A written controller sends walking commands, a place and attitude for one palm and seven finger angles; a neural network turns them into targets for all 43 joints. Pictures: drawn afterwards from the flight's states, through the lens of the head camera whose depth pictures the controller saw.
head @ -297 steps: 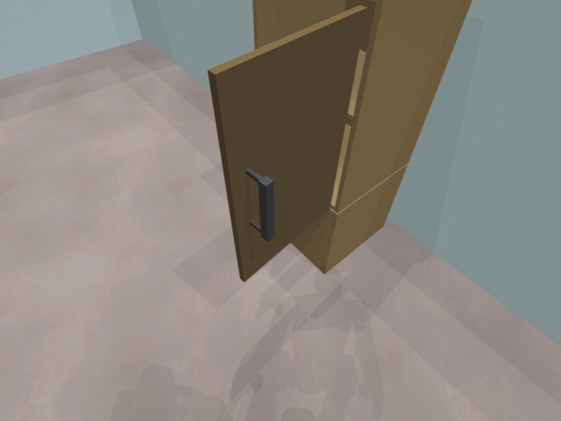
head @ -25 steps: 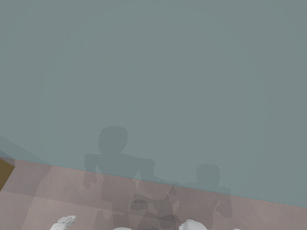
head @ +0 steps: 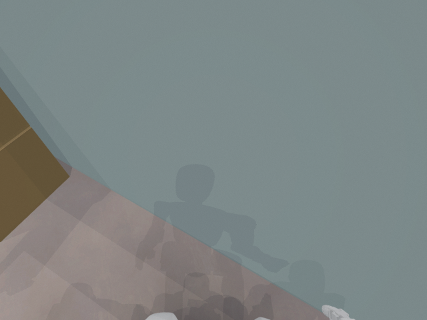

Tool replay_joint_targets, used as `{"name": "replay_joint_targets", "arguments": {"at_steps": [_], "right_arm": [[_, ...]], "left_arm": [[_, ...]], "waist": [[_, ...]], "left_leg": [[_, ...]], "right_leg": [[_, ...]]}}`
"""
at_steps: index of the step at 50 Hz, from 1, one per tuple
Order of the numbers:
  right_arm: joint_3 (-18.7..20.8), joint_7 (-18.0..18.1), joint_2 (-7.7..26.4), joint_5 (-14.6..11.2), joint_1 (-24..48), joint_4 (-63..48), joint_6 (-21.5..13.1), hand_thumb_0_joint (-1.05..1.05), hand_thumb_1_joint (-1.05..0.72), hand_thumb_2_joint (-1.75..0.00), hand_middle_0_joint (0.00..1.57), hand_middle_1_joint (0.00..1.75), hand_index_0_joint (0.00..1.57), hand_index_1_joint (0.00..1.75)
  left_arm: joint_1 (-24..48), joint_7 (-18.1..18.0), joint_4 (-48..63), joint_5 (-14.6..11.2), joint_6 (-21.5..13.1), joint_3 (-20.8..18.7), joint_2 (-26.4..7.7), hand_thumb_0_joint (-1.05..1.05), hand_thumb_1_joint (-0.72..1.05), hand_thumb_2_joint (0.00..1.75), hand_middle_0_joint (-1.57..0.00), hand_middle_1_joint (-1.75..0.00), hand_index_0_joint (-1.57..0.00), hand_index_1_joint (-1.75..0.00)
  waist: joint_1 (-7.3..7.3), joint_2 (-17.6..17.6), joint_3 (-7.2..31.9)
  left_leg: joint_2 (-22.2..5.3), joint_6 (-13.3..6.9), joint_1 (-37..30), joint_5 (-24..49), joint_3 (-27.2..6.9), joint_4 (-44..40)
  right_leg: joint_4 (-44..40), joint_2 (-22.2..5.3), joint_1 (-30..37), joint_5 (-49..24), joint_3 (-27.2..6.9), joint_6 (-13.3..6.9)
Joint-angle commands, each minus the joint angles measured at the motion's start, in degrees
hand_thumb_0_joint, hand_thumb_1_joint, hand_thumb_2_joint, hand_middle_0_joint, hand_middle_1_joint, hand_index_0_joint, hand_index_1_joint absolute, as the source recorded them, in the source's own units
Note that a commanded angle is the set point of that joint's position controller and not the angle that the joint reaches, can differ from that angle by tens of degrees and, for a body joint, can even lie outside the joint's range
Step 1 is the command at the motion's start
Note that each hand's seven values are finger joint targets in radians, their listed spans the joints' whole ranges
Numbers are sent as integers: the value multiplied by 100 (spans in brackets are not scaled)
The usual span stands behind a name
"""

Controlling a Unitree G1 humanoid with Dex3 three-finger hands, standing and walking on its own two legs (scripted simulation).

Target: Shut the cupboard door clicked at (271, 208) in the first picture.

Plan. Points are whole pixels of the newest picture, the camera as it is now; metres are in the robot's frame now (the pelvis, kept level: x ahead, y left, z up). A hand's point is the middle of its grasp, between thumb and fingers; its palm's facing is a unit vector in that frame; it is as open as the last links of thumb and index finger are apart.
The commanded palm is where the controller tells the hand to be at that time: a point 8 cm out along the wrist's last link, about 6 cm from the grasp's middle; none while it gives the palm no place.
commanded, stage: turn to face it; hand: left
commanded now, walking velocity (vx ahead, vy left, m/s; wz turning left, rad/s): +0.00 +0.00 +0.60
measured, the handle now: out of the picture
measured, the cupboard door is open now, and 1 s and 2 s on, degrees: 95 95 95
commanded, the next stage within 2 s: take the last steps up to it in 1.90 s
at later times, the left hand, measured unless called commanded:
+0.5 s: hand out of the picture +0.05 +0.15 -0.13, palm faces +0.28 -0.92 -0.28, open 7.4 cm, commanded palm none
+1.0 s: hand out of the picture -0.04 +0.18 -0.15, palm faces +0.59 -0.77 -0.26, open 7.4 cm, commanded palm none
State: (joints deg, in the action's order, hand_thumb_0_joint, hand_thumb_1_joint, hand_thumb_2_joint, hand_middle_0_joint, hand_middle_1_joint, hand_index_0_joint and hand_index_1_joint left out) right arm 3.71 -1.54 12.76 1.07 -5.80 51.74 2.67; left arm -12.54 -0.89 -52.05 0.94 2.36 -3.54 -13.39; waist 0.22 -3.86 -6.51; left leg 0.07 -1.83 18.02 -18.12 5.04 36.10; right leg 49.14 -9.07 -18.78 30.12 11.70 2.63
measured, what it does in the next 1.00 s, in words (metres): steps on the spot, turning left: right foot, then left foot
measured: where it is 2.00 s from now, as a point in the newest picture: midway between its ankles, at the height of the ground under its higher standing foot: outside the picture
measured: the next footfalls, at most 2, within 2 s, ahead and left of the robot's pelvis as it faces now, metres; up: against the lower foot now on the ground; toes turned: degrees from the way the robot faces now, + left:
right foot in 0.34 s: +0.07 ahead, -0.15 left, +0.00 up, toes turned +7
left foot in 0.74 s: -0.01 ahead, +0.07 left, +0.00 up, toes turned +32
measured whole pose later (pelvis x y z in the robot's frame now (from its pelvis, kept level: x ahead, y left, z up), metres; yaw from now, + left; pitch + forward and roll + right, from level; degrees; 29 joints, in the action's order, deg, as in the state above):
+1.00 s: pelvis +0.01 -0.05 +0.02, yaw +35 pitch +0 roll -1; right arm 2.9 -0.2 11.9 1.4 -8.7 53.2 2.5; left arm -9.0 -0.7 -51.7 0.9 3.6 -4.4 -15.4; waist 0.6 -1.3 -5.4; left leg 1.0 -1.5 14.7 -13.7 -2.2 28.1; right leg 57.3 -5.1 -26.8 23.6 0.6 5.2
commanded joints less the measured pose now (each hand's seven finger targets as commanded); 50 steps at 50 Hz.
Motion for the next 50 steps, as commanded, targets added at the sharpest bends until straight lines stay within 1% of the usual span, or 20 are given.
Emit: {"name": "replay_joint_targets", "arguments": {"at_steps": [1,5,11,14,15,16,17,19,20,22,30,34,35,36,37,38,39,41,43,50], "right_arm": [[291,242,1353,36,-889,-156,-123,0,-90,-90,20,30,20,30],[211,228,1173,24,-372,-285,-176,0,-90,-90,20,30,20,30],[281,179,1255,61,-339,-300,-107,0,-90,-90,20,30,20,30],[314,171,1245,25,-56,-398,-63,0,-90,-90,20,30,20,30],[305,154,1089,-22,9,-452,-63,0,-90,-90,20,30,20,30],[259,112,695,-79,-116,-551,-65,0,-90,-90,20,30,20,30],[256,90,688,-34,-54,-642,-64,0,-90,-90,20,30,20,30],[305,66,759,-3,12,-448,56,0,-90,-90,20,30,20,30],[278,23,681,6,-111,-331,79,0,-90,-90,20,30,20,30],[213,-24,551,-1,-202,-250,102,0,-90,-90,20,30,20,30],[67,-32,322,-53,344,-348,29,0,-90,-90,20,30,20,30],[90,-13,453,-45,-123,-297,-43,0,-90,-90,20,30,20,30],[146,-15,652,-24,-436,-208,-85,0,-90,-90,20,30,20,30],[300,13,1309,37,-790,-175,-136,0,-90,-90,20,30,20,30],[392,73,1724,29,-1168,-93,-92,0,-90,-90,20,30,20,30],[351,147,1572,22,-1337,21,-101,0,-90,-90,20,30,20,30],[324,221,1489,36,-1136,-47,-123,0,-90,-90,20,30,20,30],[229,249,1237,29,-500,-202,-139,0,-90,-90,20,30,20,30],[187,239,1151,12,-370,-239,-175,0,-90,-90,20,30,20,30],[256,180,1215,55,-398,-208,-111,0,-90,-90,20,30,20,30]], "left_arm": [[670,-48,680,1,-89,-149,-532,0,90,90,-20,-30,-20,-30],[268,24,449,-4,-41,-160,-515,0,90,90,-20,-30,-20,-30],[406,17,607,-25,-64,-111,-456,0,90,90,-20,-30,-20,-30],[-135,-3,501,-47,-151,-134,-506,0,90,90,-20,-30,-20,-30],[-444,-34,436,-28,-215,-180,-707,0,90,90,-20,-30,-20,-30],[-612,-95,441,76,-283,-290,-1241,0,90,90,-20,-30,-20,-30],[-490,-97,510,85,-266,-260,-1475,0,90,90,-20,-30,-20,-30],[-1,-137,608,38,-276,-186,-1029,0,90,90,-20,-30,-20,-30],[282,-120,661,27,-280,-123,-818,0,90,90,-20,-30,-20,-30],[321,-119,704,32,-315,-81,-685,0,90,90,-20,-30,-20,-30],[-497,-122,349,76,-312,-245,-998,0,90,90,-20,-30,-20,-30],[-284,-71,321,48,-269,-315,-1083,0,90,90,-20,-30,-20,-30],[-201,-44,352,-3,-246,-313,-1034,0,90,90,-20,-30,-20,-30],[-231,-3,514,-45,-202,-274,-728,0,90,90,-20,-30,-20,-30],[231,-10,801,-18,-164,-112,-473,0,90,90,-20,-30,-20,-30],[636,-65,844,38,-81,-101,-568,0,90,90,-20,-30,-20,-30],[704,-66,739,18,-90,-134,-503,0,90,90,-20,-30,-20,-30],[448,-8,497,8,-54,-166,-582,0,90,90,-20,-30,-20,-30],[263,27,389,13,-40,-171,-579,0,90,90,-20,-30,-20,-30],[506,11,572,-14,-48,-112,-496,0,90,90,-20,-30,-20,-30]], "waist": [[-456,1605,994],[-88,1150,858],[-132,1322,778],[135,1307,910],[299,832,1003],[351,-827,1065],[335,-1392,927],[97,-1093,540],[-84,-730,463],[-143,-824,538],[279,-699,812],[-10,-647,970],[-220,-178,1126],[-414,1486,1400],[-636,2188,1276],[-673,1566,1222],[-559,1560,1125],[-236,1277,864],[-92,1186,835],[-155,1312,659]], "left_leg": [[-1946,-1015,-1406,3577,-2238,-1431],[-1340,-711,-972,2840,-1589,-1553],[-1206,-712,-575,2152,-2008,-1489],[-974,-508,8,2054,-2122,-1007],[-646,-240,477,1427,-1958,-554],[143,235,1524,-350,-1104,689],[388,387,1646,-1842,-730,2202],[-27,391,1587,-1232,-975,3576],[-126,460,1573,-766,-877,3730],[-168,555,1441,-472,-653,3436],[-116,530,858,-909,-9,994],[-61,378,-232,-46,159,-449],[-147,273,-1036,730,20,-1139],[-1490,-340,-2041,2332,-1801,-1406],[-2538,-1159,-2074,4128,-2958,-1529],[-2474,-1236,-1897,3952,-2845,-1450],[-2166,-1129,-1686,3817,-2647,-1425],[-1581,-834,-1218,3251,-1907,-1532],[-1325,-673,-1048,2957,-1604,-1613],[-1192,-737,-600,1949,-2066,-1633]], "right_leg": [[1915,146,-1686,57,-1183,206],[1385,313,-1172,-612,-1112,235],[-240,646,-413,-498,-942,193],[-1684,850,791,-1251,-803,124],[-2583,580,1529,-1738,-1016,76],[-3325,-889,2200,-1877,-2543,-362],[-3436,-1968,1548,-2461,-3239,-1016],[-3307,-1499,780,-2492,-2702,-1135],[-3154,-1142,742,-2785,-1939,-986],[-3055,-901,837,-3335,-1263,-838],[-2501,-1260,1855,-4880,-794,-984],[-1862,-1251,1330,-4181,-396,-655],[-1184,-1104,833,-3844,-141,-389],[90,-383,-590,-1536,145,57],[1055,131,-1539,1022,-340,207],[1545,83,-1681,779,-910,167],[1765,133,-1753,419,-1086,195],[1863,181,-1505,-388,-1180,231],[1710,239,-1292,-726,-1143,252],[52,570,-604,-542,-1000,241]]}}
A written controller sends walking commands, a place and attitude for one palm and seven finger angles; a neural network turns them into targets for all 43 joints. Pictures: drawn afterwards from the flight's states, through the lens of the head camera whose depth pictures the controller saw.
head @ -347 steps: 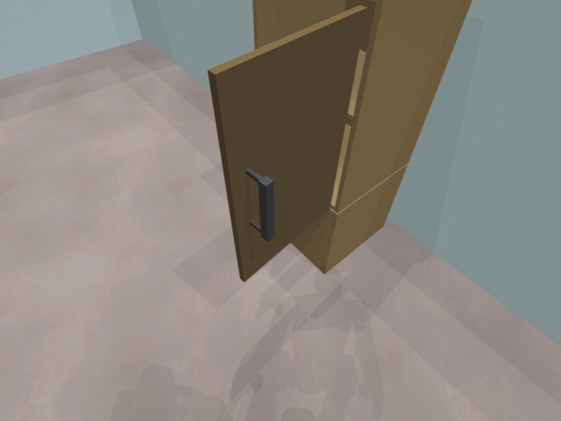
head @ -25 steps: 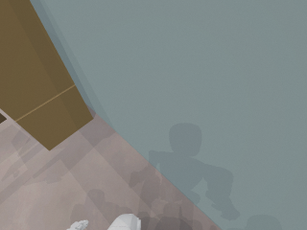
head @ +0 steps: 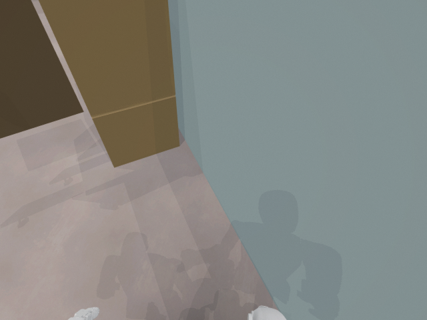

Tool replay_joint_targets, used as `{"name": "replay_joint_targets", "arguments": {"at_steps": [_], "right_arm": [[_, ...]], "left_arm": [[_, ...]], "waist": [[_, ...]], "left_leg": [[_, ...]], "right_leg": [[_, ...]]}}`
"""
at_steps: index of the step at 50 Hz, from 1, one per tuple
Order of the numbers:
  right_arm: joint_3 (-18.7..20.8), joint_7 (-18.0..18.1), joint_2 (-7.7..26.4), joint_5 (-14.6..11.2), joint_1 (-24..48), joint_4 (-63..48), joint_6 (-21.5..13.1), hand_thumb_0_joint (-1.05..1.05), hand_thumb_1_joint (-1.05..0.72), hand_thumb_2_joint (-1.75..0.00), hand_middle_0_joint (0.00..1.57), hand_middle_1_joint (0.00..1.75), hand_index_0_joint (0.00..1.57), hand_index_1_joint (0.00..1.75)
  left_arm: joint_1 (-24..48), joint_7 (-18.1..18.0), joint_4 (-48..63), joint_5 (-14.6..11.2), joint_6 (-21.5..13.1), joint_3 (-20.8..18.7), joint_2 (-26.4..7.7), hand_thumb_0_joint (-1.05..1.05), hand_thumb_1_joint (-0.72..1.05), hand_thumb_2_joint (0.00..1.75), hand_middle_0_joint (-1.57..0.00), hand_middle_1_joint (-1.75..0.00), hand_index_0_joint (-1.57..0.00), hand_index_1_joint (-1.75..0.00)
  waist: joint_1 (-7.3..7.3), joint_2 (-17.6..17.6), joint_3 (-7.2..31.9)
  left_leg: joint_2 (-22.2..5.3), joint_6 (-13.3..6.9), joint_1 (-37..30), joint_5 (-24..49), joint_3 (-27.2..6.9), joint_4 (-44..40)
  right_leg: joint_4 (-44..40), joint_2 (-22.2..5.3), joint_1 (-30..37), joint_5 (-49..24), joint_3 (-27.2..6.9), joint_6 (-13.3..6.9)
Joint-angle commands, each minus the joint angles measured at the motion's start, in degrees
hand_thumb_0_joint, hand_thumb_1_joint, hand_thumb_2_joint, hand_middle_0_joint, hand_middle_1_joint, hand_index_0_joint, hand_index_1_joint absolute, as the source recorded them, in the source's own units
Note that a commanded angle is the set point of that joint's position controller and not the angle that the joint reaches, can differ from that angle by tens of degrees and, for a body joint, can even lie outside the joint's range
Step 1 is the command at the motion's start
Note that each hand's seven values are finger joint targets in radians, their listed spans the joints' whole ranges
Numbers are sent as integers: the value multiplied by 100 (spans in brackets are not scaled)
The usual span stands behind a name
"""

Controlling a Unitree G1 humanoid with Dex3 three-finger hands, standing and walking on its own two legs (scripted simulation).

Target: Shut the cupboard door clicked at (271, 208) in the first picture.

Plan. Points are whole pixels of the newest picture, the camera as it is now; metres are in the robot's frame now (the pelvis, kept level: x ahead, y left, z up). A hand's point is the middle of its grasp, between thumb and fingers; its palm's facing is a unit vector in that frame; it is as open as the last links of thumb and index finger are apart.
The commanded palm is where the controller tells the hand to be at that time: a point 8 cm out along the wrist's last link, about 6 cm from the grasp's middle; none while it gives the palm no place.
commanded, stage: turn to face it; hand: left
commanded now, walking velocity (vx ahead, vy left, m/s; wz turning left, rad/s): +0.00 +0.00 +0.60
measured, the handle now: out of the picture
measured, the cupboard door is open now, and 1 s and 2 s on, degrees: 95 95 95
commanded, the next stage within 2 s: take the last steps up to it in 0.90 s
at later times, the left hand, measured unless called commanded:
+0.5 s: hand out of the picture -0.01 +0.17 -0.18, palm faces +0.35 -0.91 -0.21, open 7.4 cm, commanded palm none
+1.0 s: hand out of the picture +0.01 +0.17 -0.17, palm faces +0.46 -0.84 -0.27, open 7.4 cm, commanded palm none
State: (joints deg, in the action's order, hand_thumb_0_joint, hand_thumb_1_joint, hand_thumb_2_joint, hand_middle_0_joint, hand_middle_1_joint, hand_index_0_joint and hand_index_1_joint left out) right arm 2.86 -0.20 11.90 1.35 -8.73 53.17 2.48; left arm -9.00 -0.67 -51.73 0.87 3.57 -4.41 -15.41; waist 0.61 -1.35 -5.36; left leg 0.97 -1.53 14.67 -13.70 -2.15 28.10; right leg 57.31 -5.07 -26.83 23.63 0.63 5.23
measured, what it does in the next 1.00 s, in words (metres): steps on the spot, turning left: right foot, then left foot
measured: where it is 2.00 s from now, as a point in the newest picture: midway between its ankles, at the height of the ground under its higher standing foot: outside the picture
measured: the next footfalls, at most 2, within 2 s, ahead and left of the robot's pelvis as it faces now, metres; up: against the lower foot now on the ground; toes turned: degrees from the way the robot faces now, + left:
right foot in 0.14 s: +0.05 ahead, -0.15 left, +0.00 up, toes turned +3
left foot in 0.52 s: +0.00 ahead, +0.09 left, +0.00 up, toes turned +25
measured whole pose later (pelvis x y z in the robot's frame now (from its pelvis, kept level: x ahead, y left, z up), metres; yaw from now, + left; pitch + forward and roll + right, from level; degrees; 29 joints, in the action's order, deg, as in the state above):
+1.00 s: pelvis +0.03 -0.04 -0.01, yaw +28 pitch +0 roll +1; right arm 3.0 0.3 11.3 0.7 -10.8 57.0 3.0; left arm -9.3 -1.0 -53.8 0.9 0.9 -2.3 -10.9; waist -0.4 1.7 -4.6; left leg 1.2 0.5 16.6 -21.4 -2.1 36.0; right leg 33.0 -1.8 -14.1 18.9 4.4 -0.3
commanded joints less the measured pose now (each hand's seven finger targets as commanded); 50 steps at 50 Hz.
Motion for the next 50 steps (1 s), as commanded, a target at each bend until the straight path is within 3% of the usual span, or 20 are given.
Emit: {"name": "replay_joint_targets", "arguments": {"at_steps": [1,5,6,7,8,9,12,21,24,25,26,27,29,33,41,46,47,48,49,50], "right_arm": [[356,39,1315,30,-51,-369,-77,0,-90,-90,20,30,20,30],[388,32,1212,-25,221,-495,-34,0,-90,-90,20,30,20,30],[362,6,947,-75,153,-553,-43,0,-90,-90,20,30,20,30],[313,-24,597,-101,146,-682,-59,0,-90,-90,20,30,20,30],[359,-49,789,-45,162,-730,-20,0,-90,-90,20,30,20,30],[378,-41,771,-28,223,-609,52,0,-90,-90,20,30,20,30],[331,-147,673,-24,20,-362,126,0,-90,-90,20,30,20,30],[138,-156,393,-79,585,-443,21,0,-90,-90,20,30,20,30],[152,-127,531,-67,112,-329,-60,0,-90,-90,20,30,20,30],[225,-121,789,-43,-247,-239,-110,0,-90,-90,20,30,20,30],[385,-90,1496,21,-602,-209,-150,0,-90,-90,20,30,20,30],[415,-33,1752,-3,-901,-110,-87,0,-90,-90,20,30,20,30],[332,125,1453,18,-627,-142,-113,0,-90,-90,20,30,20,30],[180,161,1087,-14,-106,-259,-200,0,-90,-90,20,30,20,30],[192,140,1054,17,-307,-79,-168,0,-90,-90,20,30,20,30],[199,123,970,-25,-38,-68,-128,0,-90,-90,20,30,20,30],[187,96,797,-63,-44,-64,-138,0,-90,-90,20,30,20,30],[153,53,498,-120,-174,-109,-147,0,-90,-90,20,30,20,30],[143,38,443,-108,-62,-206,-97,0,-90,-90,20,30,20,30],[172,65,537,-50,26,-128,-7,0,-90,-90,20,30,20,30]], "left_arm": [[84,-13,553,-17,-180,-20,-281,0,90,90,-20,-30,-20,-30],[-545,-57,432,-45,-300,-59,-377,0,90,90,-20,-30,-20,-30],[-779,-101,410,2,-369,-136,-681,0,90,90,-20,-30,-20,-30],[-875,-141,406,100,-413,-222,-1171,0,90,90,-20,-30,-20,-30],[-723,-150,509,67,-369,-157,-1236,0,90,90,-20,-30,-20,-30],[-475,-173,514,53,-402,-149,-973,0,90,90,-20,-30,-20,-30],[17,-134,659,19,-422,11,-516,0,90,90,-20,-30,-20,-30],[-835,-128,291,92,-418,-163,-832,0,90,90,-20,-30,-20,-30],[-704,-92,234,43,-393,-203,-867,0,90,90,-20,-30,-20,-30],[-607,-63,277,-18,-367,-193,-789,0,90,90,-20,-30,-20,-30],[-592,-17,477,-57,-326,-115,-384,0,90,90,-20,-30,-20,-30],[-189,-54,669,-6,-257,20,-231,0,90,90,-20,-30,-20,-30],[137,-99,490,3,-161,-2,-261,0,90,90,-20,-30,-20,-30],[-317,5,106,12,-152,-16,-256,0,90,90,-20,-30,-20,-30],[-62,-16,157,-15,-165,76,-99,0,90,90,-20,-30,-20,-30],[-645,-51,-18,-41,-283,63,-115,0,90,90,-20,-30,-20,-30],[-834,-79,-74,-18,-353,23,-270,0,90,90,-20,-30,-20,-30],[-959,-123,-114,60,-424,-50,-710,0,90,90,-20,-30,-20,-30],[-927,-109,-100,81,-438,-50,-955,0,90,90,-20,-30,-20,-30],[-839,-129,-90,42,-486,-20,-752,0,90,90,-20,-30,-20,-30]], "waist": [[-166,1092,570],[153,1017,812],[264,183,944],[312,-1479,890],[244,-1107,725],[108,-1375,629],[-204,-1034,411],[234,-1058,674],[-54,-850,890],[-298,-294,1089],[-470,1551,1294],[-619,1731,1204],[-495,1413,859],[-101,886,746],[-191,904,671],[104,951,801],[182,480,834],[183,-803,914],[215,-1284,682],[198,-1456,568]], "left_leg": [[-1249,-744,-175,1486,-1420,-781],[-895,-456,592,1348,-1560,-118],[-462,-135,1311,446,-1265,568],[438,363,2118,-1717,-60,2036],[219,331,1860,-2196,-205,3257],[46,333,1915,-1992,-318,3973],[-174,493,1851,-895,-25,4470],[-134,459,1107,-1354,735,1638],[-52,322,-27,-357,846,168],[-324,179,-988,692,592,-444],[-1913,-566,-1938,2820,-1522,-535],[-2609,-1203,-1551,3671,-1934,-660],[-2177,-1088,-1060,3251,-1643,-710],[-1482,-773,-891,3161,-620,-767],[-1464,-846,-808,2967,-783,-723],[-1179,-561,-113,2115,-927,-268],[-863,-272,265,1404,-737,80],[-192,119,1081,-81,-61,989],[188,267,1209,-2074,149,2137],[0,244,1265,-2140,-178,2865]], "right_leg": [[-1047,258,402,84,152,-45],[-2943,410,1996,-895,218,-165],[-3798,-303,2840,-946,-486,-336],[-4199,-1938,3045,-1549,-2023,-992],[-4173,-2460,2123,-1932,-1908,-1409],[-4092,-2111,1860,-2108,-1828,-1434],[-3874,-1292,1653,-2605,-246,-1094],[-3210,-1607,2631,-4299,347,-1191],[-2516,-1498,2181,-3861,681,-833],[-1760,-1326,1517,-3273,954,-537],[-475,-481,-98,-54,1160,-91],[168,-266,-384,1657,528,-123],[782,-269,-591,1032,-22,-114],[749,-146,-301,28,9,-80],[-779,128,308,162,212,-96],[-2814,325,1774,-957,351,-230],[-3493,51,2349,-1515,105,-304],[-3858,-1105,2979,-2287,-1081,-674],[-4072,-2098,2362,-2797,-1666,-1344],[-4096,-1952,1923,-3177,-1761,-1541]]}}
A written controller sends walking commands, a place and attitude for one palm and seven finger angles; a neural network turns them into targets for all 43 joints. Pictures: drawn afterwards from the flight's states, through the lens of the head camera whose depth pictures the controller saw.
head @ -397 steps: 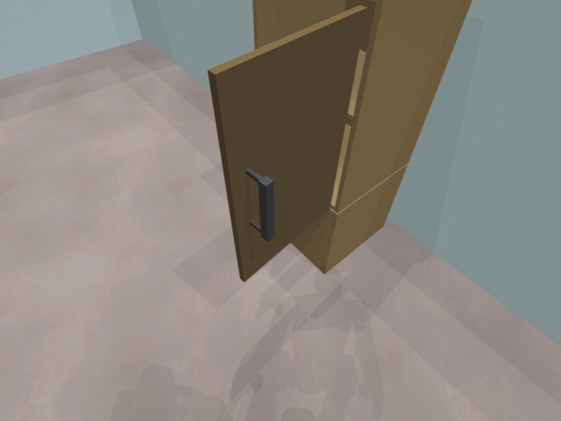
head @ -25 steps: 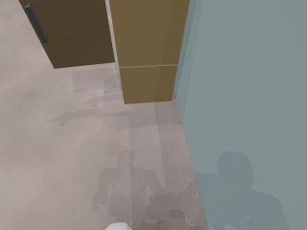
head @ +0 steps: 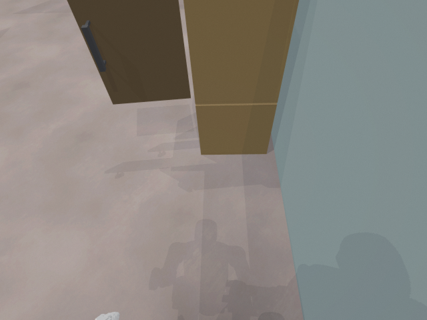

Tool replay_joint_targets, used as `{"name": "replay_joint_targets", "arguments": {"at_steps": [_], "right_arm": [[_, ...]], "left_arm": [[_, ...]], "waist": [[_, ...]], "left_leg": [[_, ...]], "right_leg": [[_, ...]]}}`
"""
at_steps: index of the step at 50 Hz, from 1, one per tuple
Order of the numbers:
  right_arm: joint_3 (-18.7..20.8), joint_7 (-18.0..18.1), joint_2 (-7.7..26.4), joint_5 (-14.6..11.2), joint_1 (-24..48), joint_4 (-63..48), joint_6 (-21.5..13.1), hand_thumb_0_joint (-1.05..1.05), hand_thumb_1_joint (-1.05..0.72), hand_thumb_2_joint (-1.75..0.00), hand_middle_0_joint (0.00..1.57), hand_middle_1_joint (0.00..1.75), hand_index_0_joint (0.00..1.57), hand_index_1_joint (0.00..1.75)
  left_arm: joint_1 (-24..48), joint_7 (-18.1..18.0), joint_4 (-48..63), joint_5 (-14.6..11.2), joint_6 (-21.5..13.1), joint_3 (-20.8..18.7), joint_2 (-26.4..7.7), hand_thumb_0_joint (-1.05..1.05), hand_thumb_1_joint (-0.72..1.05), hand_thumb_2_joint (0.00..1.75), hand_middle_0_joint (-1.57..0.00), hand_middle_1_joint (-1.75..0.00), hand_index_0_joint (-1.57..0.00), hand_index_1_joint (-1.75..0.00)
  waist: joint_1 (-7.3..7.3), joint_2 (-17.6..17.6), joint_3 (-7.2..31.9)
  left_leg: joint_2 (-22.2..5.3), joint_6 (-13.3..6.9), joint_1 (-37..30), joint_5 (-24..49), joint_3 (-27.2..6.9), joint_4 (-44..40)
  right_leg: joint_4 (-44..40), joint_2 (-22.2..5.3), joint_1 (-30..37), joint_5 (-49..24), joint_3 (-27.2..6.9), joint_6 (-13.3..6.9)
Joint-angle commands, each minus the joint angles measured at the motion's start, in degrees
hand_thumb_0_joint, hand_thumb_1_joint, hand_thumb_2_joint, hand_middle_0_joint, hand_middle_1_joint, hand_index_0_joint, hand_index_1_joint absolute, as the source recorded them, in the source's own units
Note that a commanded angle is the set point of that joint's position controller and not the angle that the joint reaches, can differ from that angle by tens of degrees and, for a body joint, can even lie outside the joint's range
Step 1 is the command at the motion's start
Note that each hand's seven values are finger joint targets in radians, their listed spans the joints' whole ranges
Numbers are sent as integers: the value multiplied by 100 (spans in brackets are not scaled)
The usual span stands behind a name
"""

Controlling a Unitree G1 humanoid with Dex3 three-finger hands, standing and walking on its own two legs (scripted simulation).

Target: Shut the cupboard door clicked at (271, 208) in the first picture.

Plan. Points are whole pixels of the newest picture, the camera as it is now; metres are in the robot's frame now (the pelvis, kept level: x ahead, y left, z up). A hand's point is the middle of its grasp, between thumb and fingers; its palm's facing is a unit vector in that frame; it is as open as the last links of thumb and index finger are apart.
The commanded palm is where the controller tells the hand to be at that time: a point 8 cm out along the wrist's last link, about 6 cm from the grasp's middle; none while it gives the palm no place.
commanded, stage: take the last steps up to it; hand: left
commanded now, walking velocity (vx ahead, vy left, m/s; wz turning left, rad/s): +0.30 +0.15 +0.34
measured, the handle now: (95, 46) +1.01 +0.51 -0.04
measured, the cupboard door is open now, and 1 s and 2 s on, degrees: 95 95 95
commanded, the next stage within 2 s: come to a stop and stand still in 1.66 s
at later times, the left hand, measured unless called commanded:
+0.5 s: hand out of the picture -0.06 +0.21 -0.17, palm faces +0.28 -0.94 -0.19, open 7.4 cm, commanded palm none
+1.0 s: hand (113, 215) +0.37 +0.29 -0.15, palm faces +0.06 -0.97 -0.22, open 7.4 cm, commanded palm none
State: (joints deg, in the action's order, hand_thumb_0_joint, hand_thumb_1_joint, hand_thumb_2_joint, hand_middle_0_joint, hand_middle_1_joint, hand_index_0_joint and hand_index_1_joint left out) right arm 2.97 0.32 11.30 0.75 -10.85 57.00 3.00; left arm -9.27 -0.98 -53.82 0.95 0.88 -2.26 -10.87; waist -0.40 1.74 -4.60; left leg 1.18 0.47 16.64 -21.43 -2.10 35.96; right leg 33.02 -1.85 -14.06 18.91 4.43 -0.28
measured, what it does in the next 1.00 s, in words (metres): walks ahead: left foot, then right foot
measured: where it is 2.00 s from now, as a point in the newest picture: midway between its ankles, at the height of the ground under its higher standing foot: (187, 240)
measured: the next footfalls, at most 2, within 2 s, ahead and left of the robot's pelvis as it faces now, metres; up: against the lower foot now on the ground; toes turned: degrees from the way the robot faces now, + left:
left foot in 0.50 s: +0.15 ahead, +0.20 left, +0.00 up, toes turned +15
right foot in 0.98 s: +0.35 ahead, +0.02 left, +0.00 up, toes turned -2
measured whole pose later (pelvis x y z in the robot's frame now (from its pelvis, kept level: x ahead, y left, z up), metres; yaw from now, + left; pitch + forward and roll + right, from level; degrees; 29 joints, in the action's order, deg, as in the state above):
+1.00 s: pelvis +0.24 +0.10 -0.01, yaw +5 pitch -1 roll +2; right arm 1.8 0.9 9.0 1.3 -25.7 67.0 -1.7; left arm -3.9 1.0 -54.4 1.5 -1.9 -2.9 -9.8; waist -2.5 0.6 -4.3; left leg -0.5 -1.2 2.2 -25.9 10.1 32.3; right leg 35.3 -2.9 -21.4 11.6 6.7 -3.6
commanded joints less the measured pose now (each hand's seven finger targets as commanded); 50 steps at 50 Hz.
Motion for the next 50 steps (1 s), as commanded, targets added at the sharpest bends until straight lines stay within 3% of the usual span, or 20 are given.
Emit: {"name": "replay_joint_targets", "arguments": {"at_steps": [1,4,9,15,19,21,22,23,24,25,26,28,31,38,44,46,47,48,49,50], "right_arm": [[184,1,593,19,220,-411,-41,0,-90,-90,20,30,20,30],[170,-97,486,51,119,-205,-80,0,-90,-90,20,30,20,30],[147,-195,366,75,461,-256,-106,0,-90,-90,20,30,20,30],[77,-284,268,57,846,-387,-165,0,-90,-90,20,30,20,30],[-2,-334,169,32,1032,-486,-259,0,-90,-90,20,30,20,30],[-1,-321,233,24,708,-423,-333,0,-90,-90,20,30,20,30],[17,-289,312,38,273,-278,-379,0,-90,-90,20,30,20,30],[69,-239,521,53,-364,-67,-415,0,-90,-90,20,30,20,30],[207,-146,1045,106,-1227,157,-468,0,-90,-90,20,30,20,30],[343,-46,1593,129,-1947,300,-468,0,-90,-90,20,30,20,30],[309,8,1590,105,-1800,328,-414,0,-90,-90,20,30,20,30],[163,68,1041,76,-851,-7,-455,0,-90,-90,20,30,20,30],[0,89,542,67,-667,25,-625,0,-90,-90,20,30,20,30],[6,91,441,66,-1076,256,-717,0,-90,-90,20,30,20,30],[-15,97,537,122,-1462,559,-687,0,-90,-90,20,30,20,30],[-26,99,561,113,-1474,646,-655,0,-90,-90,20,30,20,30],[-37,96,564,82,-1426,670,-647,0,-90,-90,20,30,20,30],[-28,64,506,14,-1327,624,-665,0,-90,-90,20,30,20,30],[-44,24,296,-47,-1426,469,-699,0,-90,-90,20,30,20,30],[-10,33,415,-50,-1320,415,-650,0,-90,-90,20,30,20,30]], "left_arm": [[-695,-93,126,22,-232,-214,-1084,0,90,90,-20,-30,-20,-30],[-674,-71,132,2,-302,-201,-768,0,90,90,-20,-30,-20,-30],[-1309,-65,-205,34,-430,-243,-694,0,90,90,-20,-30,-20,-30],[-1623,-13,-541,69,-486,-257,-748,0,90,90,-20,-30,-20,-30],[-1638,-2,-679,106,-466,-256,-844,0,90,90,-20,-30,-20,-30],[-1471,4,-701,102,-437,-286,-920,0,90,90,-20,-30,-20,-30],[-1320,9,-695,83,-423,-296,-950,0,90,90,-20,-30,-20,-30],[-1259,33,-703,71,-399,-278,-863,0,90,90,-20,-30,-20,-30],[-1317,69,-598,35,-364,-218,-568,0,90,90,-20,-30,-20,-30],[-1144,86,-333,1,-353,-136,-252,0,90,90,-20,-30,-20,-30],[-823,38,-176,32,-338,-115,-273,0,90,90,-20,-30,-20,-30],[-652,88,-287,36,-287,-118,-296,0,90,90,-20,-30,-20,-30],[-984,148,-491,87,-206,-125,-94,0,90,90,-20,-30,-20,-30],[-253,182,-138,61,-157,-137,-116,0,90,90,-20,-30,-20,-30],[497,202,201,51,-202,-95,-116,0,90,90,-20,-30,-20,-30],[226,203,131,50,-224,-120,-181,0,90,90,-20,-30,-20,-30],[-324,191,-27,53,-261,-158,-295,0,90,90,-20,-30,-20,-30],[-1145,154,-260,74,-339,-250,-606,0,90,90,-20,-30,-20,-30],[-1991,93,-529,74,-394,-402,-1177,0,90,90,-20,-30,-20,-30],[-2063,69,-555,-34,-409,-420,-1350,0,90,90,-20,-30,-20,-30]], "waist": [[238,-1591,300],[176,-1024,279],[382,-830,153],[457,-1100,-13],[432,-1250,-131],[243,-1295,-55],[3,-1188,70],[-285,-691,322],[-634,536,848],[-839,1704,1048],[-732,1048,890],[-346,749,313],[24,362,-29],[71,223,-50],[-58,156,-232],[97,146,-120],[361,59,129],[706,-383,516],[887,-1552,1097],[831,-1615,1207]], "left_leg": [[-38,90,1341,-1026,-162,2675],[-240,204,1727,-84,-87,3125],[-443,289,2133,316,108,2640],[-511,267,2127,521,438,1544],[-379,115,1262,391,759,413],[-267,0,489,407,890,-87],[-123,-42,-309,641,1079,-515],[-39,-74,-1415,739,1168,-890],[-924,-373,-2535,444,92,-1134],[-2194,-932,-2882,485,-1951,-1917],[-2527,-1257,-2303,-204,-2084,-2233],[-2250,-1165,-1183,-714,-1572,-2502],[-1756,-939,-621,774,-484,-2661],[-1678,-1181,-1143,1911,55,-2753],[-1688,-1058,-1274,2650,234,-2280],[-1521,-902,-1148,2952,425,-1767],[-1307,-739,-961,3186,588,-1083],[-955,-513,-177,2970,814,108],[-211,-185,1303,762,1255,1808],[-104,-135,1626,-1218,711,3267]], "right_leg": [[-1660,-2061,782,-2677,-1969,-984],[-1663,-1660,1128,-2284,-1113,-661],[-2004,-1872,1504,-1473,-967,-633],[-2132,-1914,1651,-1423,-486,-613],[-1906,-1941,1168,-1675,-190,-550],[-1631,-1907,846,-1645,-73,-473],[-1283,-1755,479,-1660,163,-365],[-472,-1491,-59,-1594,400,-228],[1034,-921,-859,-621,826,-11],[2774,-185,-2035,1722,714,174],[3590,-326,-2330,1777,34,-59],[4045,-679,-2473,747,-282,-93],[3548,-701,-2006,-21,-260,3],[1964,-620,-2037,-656,-204,66],[640,-310,-1326,-502,93,-80],[224,-84,-565,-575,289,-165],[-175,21,271,-781,340,-231],[-429,-336,1639,-947,-233,-459],[-992,-1912,3033,-1349,-2306,-1100],[-1722,-2650,2660,-1182,-3329,-1563]]}}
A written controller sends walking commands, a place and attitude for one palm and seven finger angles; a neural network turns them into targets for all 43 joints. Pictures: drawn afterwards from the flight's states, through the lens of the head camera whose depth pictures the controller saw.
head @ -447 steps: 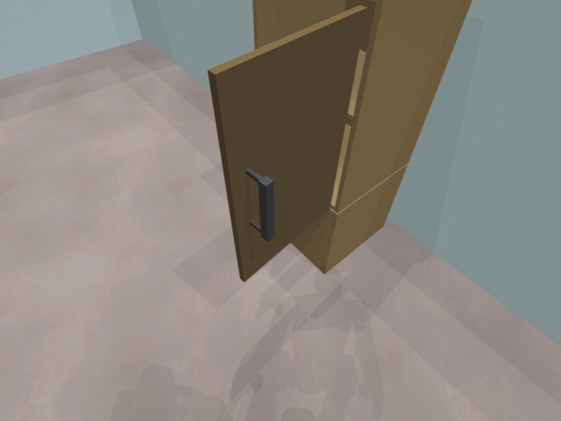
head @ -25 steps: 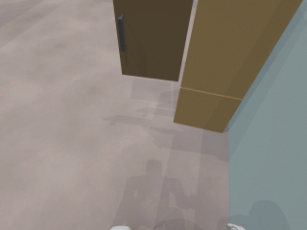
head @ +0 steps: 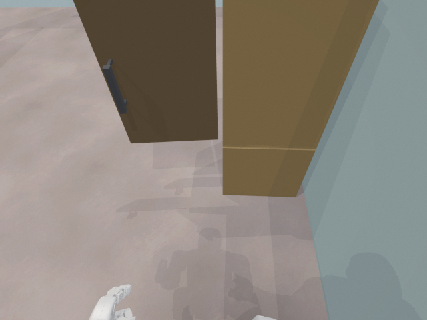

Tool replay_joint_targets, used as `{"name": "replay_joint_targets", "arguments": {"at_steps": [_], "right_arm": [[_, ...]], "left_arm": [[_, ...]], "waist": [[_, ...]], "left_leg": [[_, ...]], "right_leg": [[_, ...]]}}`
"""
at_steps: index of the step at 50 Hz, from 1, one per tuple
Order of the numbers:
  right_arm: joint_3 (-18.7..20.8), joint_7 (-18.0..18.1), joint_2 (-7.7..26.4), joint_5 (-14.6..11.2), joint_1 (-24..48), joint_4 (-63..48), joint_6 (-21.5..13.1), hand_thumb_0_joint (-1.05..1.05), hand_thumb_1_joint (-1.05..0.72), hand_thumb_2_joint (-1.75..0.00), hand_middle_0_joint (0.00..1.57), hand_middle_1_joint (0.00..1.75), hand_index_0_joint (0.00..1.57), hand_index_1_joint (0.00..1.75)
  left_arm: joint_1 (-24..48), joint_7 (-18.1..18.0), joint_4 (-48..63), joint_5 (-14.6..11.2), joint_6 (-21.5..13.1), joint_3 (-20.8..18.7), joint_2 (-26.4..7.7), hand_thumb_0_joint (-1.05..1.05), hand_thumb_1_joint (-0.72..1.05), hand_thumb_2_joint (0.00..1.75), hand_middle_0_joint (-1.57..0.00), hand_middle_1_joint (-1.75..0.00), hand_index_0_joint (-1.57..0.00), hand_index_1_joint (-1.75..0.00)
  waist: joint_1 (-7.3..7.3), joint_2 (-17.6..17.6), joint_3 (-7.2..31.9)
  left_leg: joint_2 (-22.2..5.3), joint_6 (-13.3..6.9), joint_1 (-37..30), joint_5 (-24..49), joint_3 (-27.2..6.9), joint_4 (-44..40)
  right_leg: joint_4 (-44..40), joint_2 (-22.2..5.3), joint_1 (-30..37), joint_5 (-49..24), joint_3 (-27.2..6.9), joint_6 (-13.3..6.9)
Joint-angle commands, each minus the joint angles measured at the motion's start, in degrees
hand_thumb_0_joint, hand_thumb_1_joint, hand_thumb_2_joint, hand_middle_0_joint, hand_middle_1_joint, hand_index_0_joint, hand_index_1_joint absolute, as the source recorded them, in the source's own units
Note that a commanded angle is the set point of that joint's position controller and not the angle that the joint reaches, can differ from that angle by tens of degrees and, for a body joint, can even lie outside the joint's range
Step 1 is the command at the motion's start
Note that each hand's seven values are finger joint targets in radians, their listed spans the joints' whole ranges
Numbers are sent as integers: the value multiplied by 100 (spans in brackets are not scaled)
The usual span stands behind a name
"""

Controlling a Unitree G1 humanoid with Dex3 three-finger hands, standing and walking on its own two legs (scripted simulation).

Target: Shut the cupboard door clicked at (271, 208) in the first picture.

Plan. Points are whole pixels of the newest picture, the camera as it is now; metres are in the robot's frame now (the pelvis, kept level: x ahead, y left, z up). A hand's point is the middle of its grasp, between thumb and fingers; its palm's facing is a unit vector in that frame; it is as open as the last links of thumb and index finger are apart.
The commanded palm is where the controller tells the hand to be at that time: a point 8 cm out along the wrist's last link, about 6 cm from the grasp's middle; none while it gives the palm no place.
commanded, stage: take the last steps up to it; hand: left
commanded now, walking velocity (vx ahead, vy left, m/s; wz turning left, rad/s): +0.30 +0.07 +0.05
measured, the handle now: (117, 87) +0.80 +0.34 -0.03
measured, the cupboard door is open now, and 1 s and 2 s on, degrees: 95 95 95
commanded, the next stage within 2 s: come to a stop and stand still in 0.66 s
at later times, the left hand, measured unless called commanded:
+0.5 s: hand out of the picture +0.11 +0.23 -0.18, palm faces +0.10 -0.98 -0.14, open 7.3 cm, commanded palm none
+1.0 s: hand (139, 211) +0.41 +0.22 -0.15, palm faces +0.00 -0.98 -0.20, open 7.3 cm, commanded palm none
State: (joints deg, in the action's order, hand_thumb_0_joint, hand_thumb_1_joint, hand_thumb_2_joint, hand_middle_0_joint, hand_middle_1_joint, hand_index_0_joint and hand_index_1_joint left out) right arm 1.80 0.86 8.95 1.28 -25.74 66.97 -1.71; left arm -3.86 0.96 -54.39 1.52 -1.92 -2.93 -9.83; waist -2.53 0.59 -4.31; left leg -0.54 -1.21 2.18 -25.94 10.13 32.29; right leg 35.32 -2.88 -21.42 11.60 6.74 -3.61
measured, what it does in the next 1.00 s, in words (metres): walks ahead: left foot, then right foot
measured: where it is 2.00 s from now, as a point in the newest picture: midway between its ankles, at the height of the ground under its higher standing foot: (207, 302)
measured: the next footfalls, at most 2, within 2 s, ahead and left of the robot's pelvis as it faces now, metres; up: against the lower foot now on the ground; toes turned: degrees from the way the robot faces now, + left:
left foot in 0.42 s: +0.28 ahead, +0.16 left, +0.00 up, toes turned +8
right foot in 0.84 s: +0.40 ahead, -0.01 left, +0.00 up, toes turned +0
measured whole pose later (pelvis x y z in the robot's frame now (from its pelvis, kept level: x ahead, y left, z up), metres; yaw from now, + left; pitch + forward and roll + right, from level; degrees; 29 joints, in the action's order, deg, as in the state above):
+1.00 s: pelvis +0.31 +0.05 +0.01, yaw +0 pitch +0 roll +1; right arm 1.7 1.9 7.6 -0.1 -17.5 65.2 1.7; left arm -6.5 -2.2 -59.4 0.7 -1.0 -1.3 -8.2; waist -1.9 0.3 -4.2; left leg -1.8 2.7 12.4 -26.0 5.3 34.8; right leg 31.4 -2.9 -15.6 15.4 7.1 -1.9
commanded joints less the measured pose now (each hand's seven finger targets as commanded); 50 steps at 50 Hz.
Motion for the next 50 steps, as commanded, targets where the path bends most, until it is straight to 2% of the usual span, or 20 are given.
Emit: {"name": "replay_joint_targets", "arguments": {"at_steps": [1,3,6,16,19,21,23,24,27,30,37,39,40,41,42,43,44,46,48,50], "right_arm": [[156,-29,638,-74,617,-638,-129,0,-90,-90,20,30,20,30],[151,-61,356,-18,761,-634,-44,0,-90,-90,20,30,20,30],[111,-108,106,26,302,-466,70,0,-90,-90,20,30,20,30],[164,-262,225,15,1496,-1000,-70,0,-90,-90,20,30,20,30],[223,-181,623,37,536,-714,-170,0,-90,-90,20,30,20,30],[409,-29,1595,112,-657,-507,-158,0,-90,-90,20,30,20,30],[287,31,1264,53,53,-715,-115,0,-90,-90,20,30,20,30],[212,44,1011,39,462,-830,-144,0,-90,-90,20,30,20,30],[85,78,702,12,662,-832,-263,0,-90,-90,20,30,20,30],[92,76,675,3,648,-792,-275,0,-90,-90,20,30,20,30],[134,52,721,45,478,-612,-143,0,-90,-90,20,30,20,30],[82,68,659,28,558,-557,-118,0,-90,-90,20,30,20,30],[44,75,553,-17,583,-534,-111,0,-90,-90,20,30,20,30],[10,70,364,-62,501,-556,-107,0,-90,-90,20,30,20,30],[-10,45,296,-103,280,-522,-30,0,-90,-90,20,30,20,30],[-21,67,215,-101,238,-464,77,0,-90,-90,20,30,20,30],[-12,87,218,-114,245,-402,145,0,-90,-90,20,30,20,30],[36,123,289,-166,299,-384,210,0,-90,-90,20,30,20,30],[54,129,227,-158,424,-348,265,0,-90,-90,20,30,20,30],[78,118,223,-116,420,-354,312,0,-90,-90,20,30,20,30]], "left_arm": [[-2056,-162,-349,-97,-110,-297,-1270,0,90,90,-20,-30,-20,-30],[-1310,-182,-161,-102,-127,-180,-764,0,90,90,-20,-30,-20,-30],[-1233,-169,-250,-53,-250,-87,-406,0,90,90,-20,-30,-20,-30],[-1647,-124,-681,3,-245,-163,-752,0,90,90,-20,-30,-20,-30],[-1532,-121,-673,-15,-153,-176,-690,0,90,90,-20,-30,-20,-30],[-1625,-78,-388,-77,-142,-58,-227,0,90,90,-20,-30,-20,-30],[-1185,-105,-326,-25,-114,-46,-350,0,90,90,-20,-30,-20,-30],[-1225,-64,-423,-10,-103,-71,-354,0,90,90,-20,-30,-20,-30],[-1570,-31,-586,17,10,-32,-138,0,90,90,-20,-30,-20,-30],[-1575,-58,-544,-1,81,-19,-57,0,90,90,-20,-30,-20,-30],[-889,-55,-221,0,88,12,-99,0,90,90,-20,-30,-20,-30],[-1128,-80,-292,-2,45,10,-170,0,90,90,-20,-30,-20,-30],[-1425,-125,-421,-14,-4,-1,-304,0,90,90,-20,-30,-20,-30],[-1714,-199,-556,-29,-63,-19,-614,0,90,90,-20,-30,-20,-30],[-1686,-233,-608,-83,-61,-12,-928,0,90,90,-20,-30,-20,-30],[-1572,-273,-570,-101,-55,-9,-932,0,90,90,-20,-30,-20,-30],[-1343,-316,-542,-97,-53,-20,-935,0,90,90,-20,-30,-20,-30],[-1172,-395,-500,-82,5,-35,-901,0,90,90,-20,-30,-20,-30],[-1105,-432,-501,-81,81,-93,-927,0,90,90,-20,-30,-20,-30],[-936,-430,-454,-101,144,-131,-960,0,90,90,-20,-30,-20,-30]], "waist": [[939,-922,643],[521,-372,27],[199,-805,106],[384,-882,-142],[-141,-71,192],[-442,1888,857],[-189,1067,540],[-24,899,261],[248,549,249],[358,353,330],[226,466,60],[426,261,161],[544,-82,324],[554,-674,580],[380,-982,650],[348,-1067,691],[313,-1444,737],[343,-1378,913],[385,-758,975],[310,-775,828]], "left_leg": [[-213,22,3376,-404,-1024,4027],[-592,91,3217,594,-1158,3660],[-627,273,2706,1036,-875,2733],[-334,227,2222,1300,-444,300],[-175,122,233,1369,-394,-636],[-2247,-774,-1021,1291,-3188,-1672],[-2226,-944,47,349,-3107,-1999],[-2063,-829,542,486,-2580,-2143],[-1667,-715,753,1993,-1524,-2147],[-1622,-824,755,2508,-1119,-2160],[-1549,-859,870,2121,-1040,-1900],[-1315,-617,1046,2618,-847,-1262],[-971,-309,1186,2604,-626,-753],[-502,41,1761,1824,-401,-311],[-188,282,1774,564,-311,-204],[-183,339,1497,-100,-394,109],[-277,361,1476,-289,-520,388],[-264,389,1742,-310,-643,527],[-220,430,1718,-54,-564,213],[-203,452,1449,592,-488,-188]], "right_leg": [[-2198,-2401,2585,232,-3415,-1169],[-2396,-1865,1426,265,-2078,-733],[-2519,-1337,957,-560,-929,-453],[-2230,-1457,1280,-262,-820,-457],[-820,-1025,466,-228,-386,-187],[2329,204,-1168,2288,190,238],[3576,-214,-1507,1663,-523,82],[3604,-383,-1433,1208,-615,127],[3049,-448,-1051,699,-559,288],[2397,-445,-831,504,-490,362],[458,-179,-23,513,-147,357],[-382,-7,766,17,-69,339],[-940,-119,1413,-768,-277,327],[-1019,-825,2148,-2482,-1184,106],[-1205,-1655,2104,-3356,-1650,-347],[-1316,-1812,1869,-4113,-1650,-617],[-1156,-1751,1829,-5007,-1578,-715],[-794,-1705,2287,-6098,-1285,-752],[-644,-1647,2412,-5905,-1129,-703],[-590,-1511,1997,-5097,-1038,-525]]}}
